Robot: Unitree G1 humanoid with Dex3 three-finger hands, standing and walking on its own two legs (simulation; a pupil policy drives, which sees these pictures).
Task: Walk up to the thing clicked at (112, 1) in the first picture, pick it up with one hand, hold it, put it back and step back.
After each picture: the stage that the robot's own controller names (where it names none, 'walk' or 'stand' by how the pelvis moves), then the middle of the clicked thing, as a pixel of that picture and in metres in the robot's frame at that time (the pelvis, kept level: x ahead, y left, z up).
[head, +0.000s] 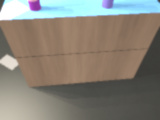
stand; out of the picture +0.94 -0.17 +0.09
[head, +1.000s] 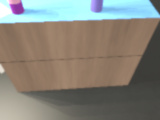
rise first; out of the picture +0.86 -0.05 +0.11
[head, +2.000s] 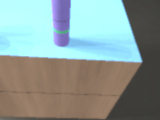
walk; (61, 18) +0.56 +0.13 +0.11
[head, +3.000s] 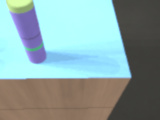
stand; (30, 33) +0.45 +0.19 +0.11
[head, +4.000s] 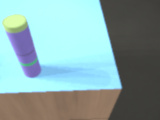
stand; (25, 50) +0.44 +0.21 +0.08
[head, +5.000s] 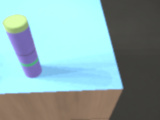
stand; (25, 50) +0.43 +0.21 +0.08
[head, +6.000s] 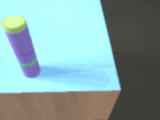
stand; (24, 50) +0.43 +0.22 +0.08
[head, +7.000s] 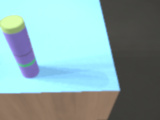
stand; (22, 50) +0.43 +0.22 +0.08
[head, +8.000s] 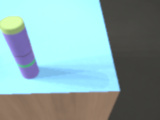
rise first; (22, 51) +0.43 +0.22 +0.08
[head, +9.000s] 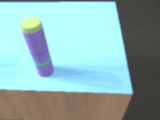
rise first; (39, 50) +0.44 +0.20 +0.08
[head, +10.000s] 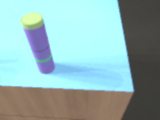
go down; (40, 47) +0.45 +0.19 +0.09
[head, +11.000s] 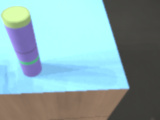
go down; (25, 47) +0.42 +0.17 +0.10
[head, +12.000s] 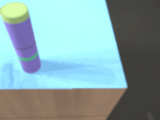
close in; (24, 43) +0.44 +0.18 +0.10
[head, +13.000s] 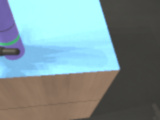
close; (2, 25) +0.45 +0.20 +0.14
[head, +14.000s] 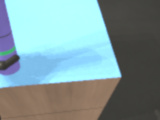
lift; out of the picture +0.44 +0.22 +0.14
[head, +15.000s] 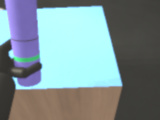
lift; (25, 40) +0.34 +0.16 +0.24
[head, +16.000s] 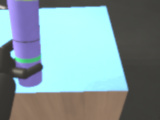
hold; (27, 41) +0.34 +0.16 +0.23
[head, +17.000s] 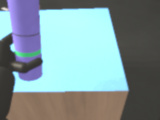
hold; (27, 35) +0.34 +0.16 +0.25
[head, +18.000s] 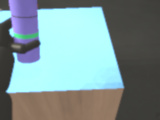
crouch; (25, 18) +0.40 +0.16 +0.27
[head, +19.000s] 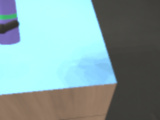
lower; (2, 0) +0.49 +0.20 +0.26
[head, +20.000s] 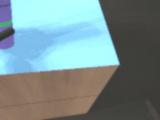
lower; out of the picture +0.51 +0.20 +0.15
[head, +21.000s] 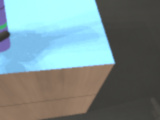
lower; out of the picture +0.50 +0.21 +0.15
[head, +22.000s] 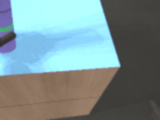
lower; out of the picture +0.50 +0.20 +0.15
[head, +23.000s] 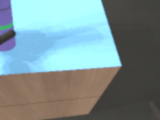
lower; out of the picture +0.50 +0.20 +0.15
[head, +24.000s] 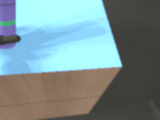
open; (2, 4) +0.51 +0.19 +0.15
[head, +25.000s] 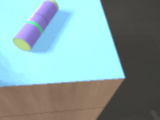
sink last; (38, 22) +0.59 +0.14 +0.04
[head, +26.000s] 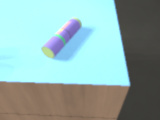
stand; (63, 36) +0.61 +0.13 +0.02
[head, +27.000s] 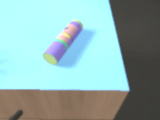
stand; (64, 40) +0.57 +0.09 +0.00
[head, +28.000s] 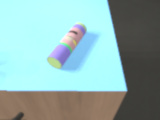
stand; (68, 43) +0.55 +0.07 +0.00
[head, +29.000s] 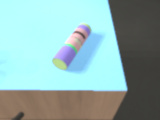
stand; (73, 44) +0.54 +0.05 +0.00
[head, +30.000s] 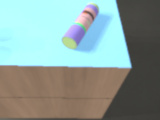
walk; (82, 24) +0.61 +0.00 +0.01
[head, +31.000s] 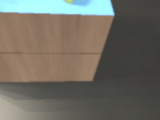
walk; out of the picture +0.89 +0.02 +0.01
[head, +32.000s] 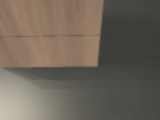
stand; out of the picture +1.21 +0.06 +0.01
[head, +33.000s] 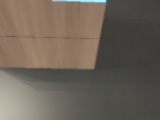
stand; out of the picture +1.17 +0.01 +0.00
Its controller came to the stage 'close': yes
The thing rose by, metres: 0.20
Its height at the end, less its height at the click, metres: -0.09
